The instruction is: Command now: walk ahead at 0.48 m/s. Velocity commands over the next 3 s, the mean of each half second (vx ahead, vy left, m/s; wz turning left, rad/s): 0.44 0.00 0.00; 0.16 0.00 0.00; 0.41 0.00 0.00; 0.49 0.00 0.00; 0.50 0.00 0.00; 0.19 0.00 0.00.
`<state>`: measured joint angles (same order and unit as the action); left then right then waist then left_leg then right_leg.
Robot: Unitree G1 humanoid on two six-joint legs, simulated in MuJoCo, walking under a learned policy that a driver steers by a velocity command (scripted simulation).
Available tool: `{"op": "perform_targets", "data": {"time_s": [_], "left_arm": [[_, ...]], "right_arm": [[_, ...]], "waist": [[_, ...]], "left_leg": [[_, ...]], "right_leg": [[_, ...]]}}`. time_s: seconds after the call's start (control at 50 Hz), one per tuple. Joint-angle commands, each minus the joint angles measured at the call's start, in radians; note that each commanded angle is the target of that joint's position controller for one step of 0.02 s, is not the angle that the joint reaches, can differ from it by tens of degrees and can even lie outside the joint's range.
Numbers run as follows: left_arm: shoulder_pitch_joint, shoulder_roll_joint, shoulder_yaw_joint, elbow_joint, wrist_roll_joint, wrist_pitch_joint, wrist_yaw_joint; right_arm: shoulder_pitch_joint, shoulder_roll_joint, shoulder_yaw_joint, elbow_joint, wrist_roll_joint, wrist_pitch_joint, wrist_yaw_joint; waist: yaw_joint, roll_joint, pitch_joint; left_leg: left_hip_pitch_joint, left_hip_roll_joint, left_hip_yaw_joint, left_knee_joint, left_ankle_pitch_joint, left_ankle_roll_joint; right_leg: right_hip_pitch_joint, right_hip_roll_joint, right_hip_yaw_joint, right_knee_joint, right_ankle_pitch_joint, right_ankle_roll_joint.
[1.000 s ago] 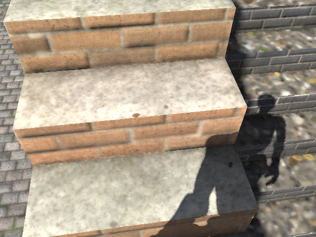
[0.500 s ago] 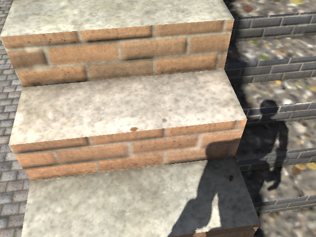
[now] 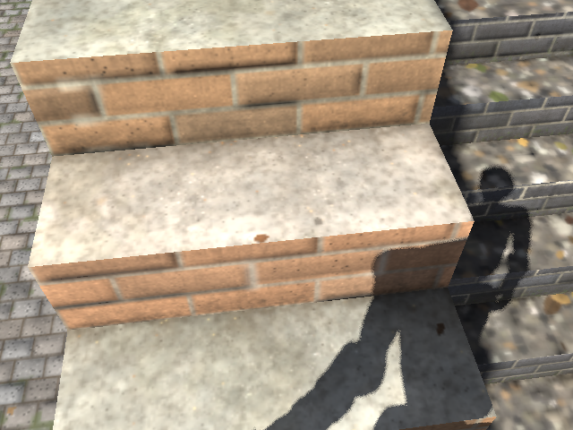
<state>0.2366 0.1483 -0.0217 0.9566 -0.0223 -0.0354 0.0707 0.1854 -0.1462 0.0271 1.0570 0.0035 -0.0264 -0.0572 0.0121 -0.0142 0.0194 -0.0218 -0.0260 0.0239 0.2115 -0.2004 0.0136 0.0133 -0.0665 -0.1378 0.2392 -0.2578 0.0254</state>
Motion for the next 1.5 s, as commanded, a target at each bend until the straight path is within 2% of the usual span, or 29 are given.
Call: {"op": "perform_targets", "data": {"time_s": [0.02, 0.1, 0.12, 0.18, 0.28, 0.3, 0.36, 0.38, 0.4, 0.46, 0.48, 0.56, 0.58, 0.74, 0.82, 0.86, 0.9, 0.92, 0.98, 1.12, 1.14, 1.18, 1.22, 1.32, 1.36, 1.38, 1.5], "left_arm": [[0.056, 0.077, 0.018, -0.021, 0.008, -0.003, -0.002], [0.044, 0.072, 0.02, -0.013, 0.012, -0.005, -0.008], [0.035, 0.055, 0.019, -0.012, 0.01, -0.007, -0.006], [0.051, 0.059, 0.023, 0.001, 0.017, -0.009, -0.008], [0.041, 0.053, 0.024, 0.017, 0.016, -0.017, -0.011], [0.052, 0.038, 0.018, 0.025, 0.022, -0.016, -0.011], [0.068, 0.05, 0.021, 0.043, 0.024, -0.016, -0.01], [0.082, 0.053, 0.022, 0.052, 0.024, -0.015, -0.01], [0.089, 0.046, 0.02, 0.061, 0.024, -0.017, -0.015], [0.099, 0.04, 0.02, 0.074, 0.024, -0.012, -0.016], [0.089, 0.057, 0.028, 0.072, 0.019, -0.012, -0.017], [0.111, 0.052, 0.031, 0.085, 0.017, -0.003, -0.016], [0.125, 0.05, 0.03, 0.086, 0.019, -0.002, -0.016], [0.154, 0.048, 0.033, 0.092, 0.019, 0.012, -0.011], [0.164, 0.043, 0.034, 0.095, 0.018, 0.017, -0.008], [0.152, 0.024, 0.026, 0.094, 0.022, 0.004, -0.013], [0.144, 0.016, 0.022, 0.099, 0.023, -0.004, -0.016], [0.143, 0.029, 0.021, 0.101, 0.024, -0.006, -0.02], [0.134, 0.019, 0.016, 0.106, 0.019, -0.013, -0.024], [0.125, 0.024, 0.008, 0.104, 0.013, -0.029, -0.025], [0.115, 0.027, 0.006, 0.101, 0.01, -0.025, -0.021], [0.126, 0.035, 0.005, 0.097, 0.009, -0.025, -0.019], [0.127, 0.036, 0.003, 0.092, 0.01, -0.024, -0.019], [0.114, 0.057, 0.005, 0.075, 0.006, -0.023, -0.013], [0.115, 0.064, 0.007, 0.07, 0.006, -0.023, -0.011], [0.119, 0.076, 0.012, 0.067, 0.004, -0.022, -0.007], [0.095, 0.083, 0.012, 0.043, 0.005, -0.016, 0.001]], "right_arm": [[0.035, -0.076, -0.007, -0.028, -0.004, -0.01, -0.004], [0.022, -0.08, -0.007, -0.031, -0.007, -0.013, -0.003], [-0.001, -0.093, -0.01, -0.039, -0.005, -0.014, 0.002], [-0.003, -0.09, -0.011, -0.032, -0.003, -0.016, 0.009], [-0.018, -0.083, -0.013, -0.027, -0.008, -0.015, 0.012], [-0.023, -0.088, -0.014, -0.026, 0.001, -0.017, 0.019], [0.0, -0.09, -0.017, -0.007, -0.001, -0.018, 0.025], [0.01, -0.094, -0.019, 0.001, -0.002, -0.017, 0.025], [0.02, -0.094, -0.023, 0.006, -0.003, -0.017, 0.024], [0.023, -0.097, -0.027, 0.018, -0.004, -0.012, 0.023], [0.028, -0.092, -0.027, 0.022, -0.013, -0.008, 0.016], [0.038, -0.095, -0.03, 0.033, -0.009, 0.002, 0.009], [0.047, -0.094, -0.031, 0.037, -0.013, 0.006, 0.007], [0.08, -0.09, -0.036, 0.058, -0.011, 0.022, -0.001], [0.094, -0.087, -0.04, 0.068, -0.009, 0.016, -0.004], [0.078, -0.079, -0.038, 0.063, -0.016, 0.02, 0.0], [0.071, -0.072, -0.036, 0.064, -0.016, 0.019, 0.002], [0.091, -0.061, -0.034, 0.073, -0.015, 0.017, -0.001], [0.086, -0.057, -0.031, 0.073, -0.011, 0.01, 0.001], [0.081, -0.043, -0.025, 0.069, -0.006, -0.001, 0.004], [0.079, -0.049, -0.029, 0.073, -0.005, -0.002, 0.002], [0.08, -0.057, -0.03, 0.074, -0.003, -0.003, 0.002], [0.076, -0.054, -0.027, 0.068, -0.008, 0.004, 0.004], [0.066, -0.069, -0.027, 0.052, 0.0, 0.001, 0.006], [0.067, -0.074, -0.027, 0.047, 0.0, 0.0, 0.006], [0.065, -0.076, -0.025, 0.048, 0.0, 0.003, 0.006], [0.041, -0.089, -0.024, 0.027, -0.004, 0.001, 0.008]], "waist": [[0.003, 0.019, -0.043], [0.004, 0.015, -0.03], [0.002, 0.007, -0.015], [0.007, 0.014, -0.02], [0.004, 0.003, -0.02], [0.009, 0.012, -0.01], [0.004, 0.007, -0.01], [0.005, 0.008, -0.005], [0.001, -0.024, -0.003], [0.005, -0.006, 0.008], [0.003, -0.011, 0.002], [0.009, 0.0, 0.001], [0.008, -0.003, -0.001], [0.006, 0.002, 0.012], [0.004, 0.001, 0.019], [0.002, -0.011, 0.007], [0.001, -0.01, 0.042], [-0.002, -0.003, 0.047], [-0.002, 0.0, 0.071], [-0.002, -0.003, 0.066], [-0.007, -0.003, 0.073], [-0.002, -0.008, 0.046], [-0.002, -0.005, 0.036], [0.0, -0.012, 0.004], [0.0, -0.013, -0.011], [0.007, 0.01, -0.02], [0.003, -0.017, -0.025]], "left_leg": [[0.06, 0.121, -0.078, 0.013, 0.56, 0.034], [0.067, 0.128, -0.091, -0.007, 0.533, 0.035], [0.059, 0.136, -0.107, -0.021, 0.538, 0.037], [0.065, 0.133, -0.108, -0.023, 0.501, 0.048], [0.06, 0.131, -0.113, -0.036, 0.419, 0.059], [0.047, 0.129, -0.11, -0.032, 0.395, 0.059], [0.037, 0.126, -0.11, -0.034, 0.366, 0.063], [0.036, 0.124, -0.106, -0.028, 0.38, 0.064], [0.058, 0.134, -0.113, -0.027, 0.376, 0.06], [0.047, 0.133, -0.103, -0.008, 0.396, 0.056], [0.051, 0.136, -0.106, -0.01, 0.418, 0.058], [0.044, 0.138, -0.095, 0.009, 0.441, 0.054], [0.046, 0.137, -0.096, 0.01, 0.429, 0.053], [0.016, 0.137, -0.094, 0.022, 0.385, 0.051], [-0.014, 0.14, -0.097, 0.015, 0.332, 0.05], [-0.01, 0.134, -0.107, -0.016, 0.209, 0.055], [-0.033, 0.129, -0.114, -0.041, 0.11, 0.06], [-0.029, 0.123, -0.108, -0.044, 0.086, 0.058], [-0.05, 0.12, -0.109, -0.046, 0.06, 0.064], [-0.051, 0.118, -0.106, -0.034, 0.104, 0.074], [-0.059, 0.12, -0.109, -0.036, 0.123, 0.068], [-0.038, 0.119, -0.108, -0.027, 0.151, 0.068], [-0.02, 0.115, -0.101, -0.011, 0.223, 0.065], [0.002, 0.118, -0.094, 0.008, 0.36, 0.056], [0.017, 0.119, -0.092, 0.014, 0.398, 0.053], [-0.004, 0.109, -0.082, 0.025, 0.418, 0.054], [0.014, 0.113, -0.086, 0.021, 0.481, 0.049]], "right_leg": [[0.002, -0.081, 0.051, -0.005, 0.445, -0.035], [-0.016, -0.085, 0.059, -0.025, 0.385, -0.036], [-0.034, -0.082, 0.057, -0.024, 0.336, -0.04], [-0.037, -0.088, 0.065, -0.043, 0.306, -0.044], [-0.045, -0.095, 0.074, -0.055, 0.294, -0.046], [-0.043, -0.096, 0.084, -0.071, 0.273, -0.052], [-0.03, -0.099, 0.085, -0.069, 0.282, -0.054], [-0.03, -0.099, 0.083, -0.065, 0.294, -0.053], [-0.052, -0.094, 0.076, -0.058, 0.285, -0.052], [-0.067, -0.093, 0.071, -0.05, 0.284, -0.05], [-0.069, -0.095, 0.065, -0.035, 0.308, -0.044], [-0.076, -0.096, 0.063, -0.025, 0.322, -0.037], [-0.078, -0.096, 0.061, -0.023, 0.326, -0.036], [-0.092, -0.094, 0.061, -0.018, 0.314, -0.036], [-0.094, -0.092, 0.063, -0.013, 0.292, -0.037], [-0.097, -0.088, 0.071, -0.047, 0.197, -0.04], [-0.113, -0.084, 0.079, -0.067, 0.126, -0.048], [-0.114, -0.083, 0.082, -0.072, 0.116, -0.049], [-0.118, -0.079, 0.088, -0.079, 0.089, -0.056], [-0.091, -0.075, 0.094, -0.078, 0.139, -0.064], [-0.09, -0.073, 0.092, -0.063, 0.156, -0.064], [-0.07, -0.074, 0.093, -0.059, 0.19, -0.063], [-0.055, -0.077, 0.092, -0.053, 0.281, -0.06], [-0.009, -0.082, 0.089, -0.033, 0.435, -0.047], [0.004, -0.083, 0.085, -0.027, 0.468, -0.045], [0.032, -0.089, 0.088, -0.028, 0.496, -0.041], [0.027, -0.09, 0.072, -0.01, 0.531, -0.034]]}}
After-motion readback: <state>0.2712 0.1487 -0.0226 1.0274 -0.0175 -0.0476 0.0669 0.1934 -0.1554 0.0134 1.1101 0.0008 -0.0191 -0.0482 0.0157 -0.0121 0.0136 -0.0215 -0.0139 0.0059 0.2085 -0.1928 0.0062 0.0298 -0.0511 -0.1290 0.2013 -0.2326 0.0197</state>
